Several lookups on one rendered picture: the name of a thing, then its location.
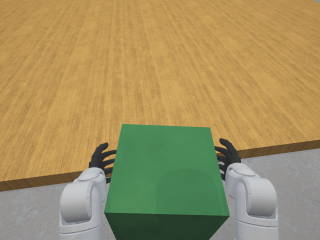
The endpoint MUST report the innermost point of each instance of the robot left hand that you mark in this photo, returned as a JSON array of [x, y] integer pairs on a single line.
[[98, 157]]

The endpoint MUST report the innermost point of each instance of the robot right forearm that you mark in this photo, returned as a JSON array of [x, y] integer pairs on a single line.
[[256, 208]]

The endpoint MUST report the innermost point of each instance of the robot right hand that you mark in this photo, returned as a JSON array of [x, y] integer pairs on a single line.
[[231, 156]]

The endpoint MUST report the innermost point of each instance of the robot left forearm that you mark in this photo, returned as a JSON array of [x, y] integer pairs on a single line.
[[80, 209]]

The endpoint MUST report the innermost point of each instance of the carton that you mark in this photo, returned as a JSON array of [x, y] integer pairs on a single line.
[[166, 184]]

